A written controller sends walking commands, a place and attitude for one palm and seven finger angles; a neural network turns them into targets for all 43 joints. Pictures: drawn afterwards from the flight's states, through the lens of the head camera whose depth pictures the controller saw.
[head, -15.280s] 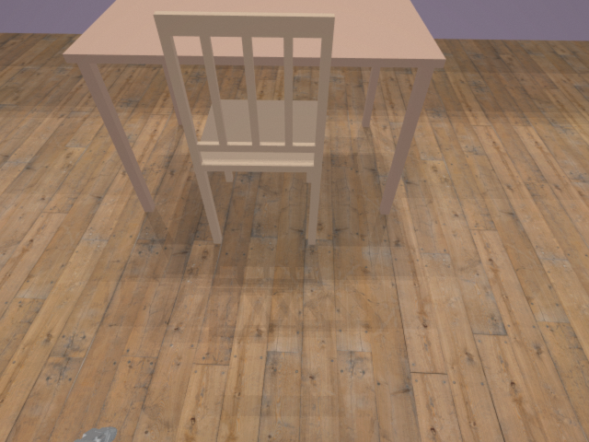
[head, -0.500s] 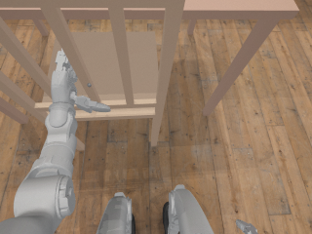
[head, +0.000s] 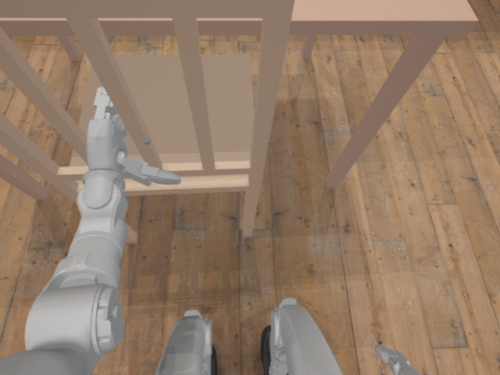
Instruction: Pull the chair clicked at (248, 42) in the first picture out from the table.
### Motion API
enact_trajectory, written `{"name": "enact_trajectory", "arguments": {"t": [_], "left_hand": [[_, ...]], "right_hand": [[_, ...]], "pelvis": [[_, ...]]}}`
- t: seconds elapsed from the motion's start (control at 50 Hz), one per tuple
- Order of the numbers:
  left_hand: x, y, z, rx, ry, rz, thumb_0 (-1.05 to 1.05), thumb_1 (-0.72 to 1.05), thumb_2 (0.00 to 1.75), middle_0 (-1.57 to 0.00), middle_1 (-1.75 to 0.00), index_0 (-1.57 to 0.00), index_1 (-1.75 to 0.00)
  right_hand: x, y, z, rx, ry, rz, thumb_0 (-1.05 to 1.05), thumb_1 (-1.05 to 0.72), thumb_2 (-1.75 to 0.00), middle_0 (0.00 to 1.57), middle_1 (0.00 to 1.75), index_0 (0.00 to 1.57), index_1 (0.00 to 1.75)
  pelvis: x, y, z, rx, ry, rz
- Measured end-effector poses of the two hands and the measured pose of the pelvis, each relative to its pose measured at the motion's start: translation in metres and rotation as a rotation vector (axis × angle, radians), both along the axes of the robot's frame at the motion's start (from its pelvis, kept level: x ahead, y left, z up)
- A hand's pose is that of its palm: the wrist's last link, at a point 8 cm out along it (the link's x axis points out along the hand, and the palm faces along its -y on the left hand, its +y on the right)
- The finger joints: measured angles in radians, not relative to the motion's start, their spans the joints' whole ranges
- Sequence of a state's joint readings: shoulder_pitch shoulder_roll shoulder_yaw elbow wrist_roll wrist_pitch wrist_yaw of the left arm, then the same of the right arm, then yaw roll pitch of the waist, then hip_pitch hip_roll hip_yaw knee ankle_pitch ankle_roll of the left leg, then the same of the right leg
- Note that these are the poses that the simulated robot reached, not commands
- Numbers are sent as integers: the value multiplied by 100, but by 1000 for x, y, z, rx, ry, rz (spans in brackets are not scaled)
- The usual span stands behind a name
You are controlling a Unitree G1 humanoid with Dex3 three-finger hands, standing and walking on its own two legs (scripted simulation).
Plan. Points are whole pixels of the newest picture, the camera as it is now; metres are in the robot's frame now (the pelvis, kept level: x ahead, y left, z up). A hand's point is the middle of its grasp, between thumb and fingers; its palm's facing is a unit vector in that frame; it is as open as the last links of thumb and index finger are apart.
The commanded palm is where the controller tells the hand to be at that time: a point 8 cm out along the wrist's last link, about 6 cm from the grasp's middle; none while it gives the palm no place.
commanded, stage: hook a spindle and tug to test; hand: left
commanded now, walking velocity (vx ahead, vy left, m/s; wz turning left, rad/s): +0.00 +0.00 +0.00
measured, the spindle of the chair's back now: (130, 114) +0.51 +0.17 +0.05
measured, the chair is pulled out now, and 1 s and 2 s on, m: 0.00 0.00 0.06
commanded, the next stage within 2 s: step backward, pulling the chair out in 1.42 s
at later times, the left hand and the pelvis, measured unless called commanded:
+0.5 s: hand (146, 142) +0.47 +0.15 +0.03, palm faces +0.05 -1.00 -0.03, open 11.5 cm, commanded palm +0.44 +0.19 +0.03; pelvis +0.00 +0.00 +0.00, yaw +0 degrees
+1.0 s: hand (147, 140) +0.47 +0.15 +0.03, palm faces +0.06 -1.00 -0.02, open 5.5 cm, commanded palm +0.43 +0.19 +0.03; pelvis +0.01 +0.00 +0.01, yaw -1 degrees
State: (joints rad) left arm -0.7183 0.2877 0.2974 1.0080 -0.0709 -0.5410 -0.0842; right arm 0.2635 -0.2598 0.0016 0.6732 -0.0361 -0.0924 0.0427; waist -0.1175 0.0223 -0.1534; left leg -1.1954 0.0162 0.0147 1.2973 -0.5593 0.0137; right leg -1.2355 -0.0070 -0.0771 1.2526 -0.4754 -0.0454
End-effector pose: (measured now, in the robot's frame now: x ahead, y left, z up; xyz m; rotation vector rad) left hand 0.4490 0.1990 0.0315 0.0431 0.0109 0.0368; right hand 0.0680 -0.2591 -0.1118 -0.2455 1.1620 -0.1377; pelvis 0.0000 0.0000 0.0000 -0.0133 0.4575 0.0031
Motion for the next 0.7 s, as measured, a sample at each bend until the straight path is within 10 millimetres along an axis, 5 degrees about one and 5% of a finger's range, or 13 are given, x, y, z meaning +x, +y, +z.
{"name": "enact_trajectory", "arguments": {"t": [0.14,0.36,0.54,0.7], "left_hand": [[1,1,-4,-5,20,8,-2,-50,30,-13,-29,-13,-28],[-1,3,-1,-7,10,-4,-2,-43,33,-30,-82,-30,-82],[0,2,-3,-13,16,13,-1,-6,49,-45,-126,-43,-126],[3,2,-4,-16,11,13,0,37,67,-47,-137,-46,-141]], "right_hand": [[1,-2,-1,-1,-2,-2,1,-90,-90,20,30,20,30],[-6,0,0,3,21,-10,1,-90,-90,20,30,20,30],[-8,2,2,1,18,-13,1,-90,-90,20,30,20,30],[-8,3,0,2,29,-13,1,-90,-90,20,30,20,30]], "pelvis": [[0,-2,-1,2,2,-2],[2,-1,1,0,2,-1],[1,1,1,-2,0,-1],[2,3,0,-3,5,-1]]}}
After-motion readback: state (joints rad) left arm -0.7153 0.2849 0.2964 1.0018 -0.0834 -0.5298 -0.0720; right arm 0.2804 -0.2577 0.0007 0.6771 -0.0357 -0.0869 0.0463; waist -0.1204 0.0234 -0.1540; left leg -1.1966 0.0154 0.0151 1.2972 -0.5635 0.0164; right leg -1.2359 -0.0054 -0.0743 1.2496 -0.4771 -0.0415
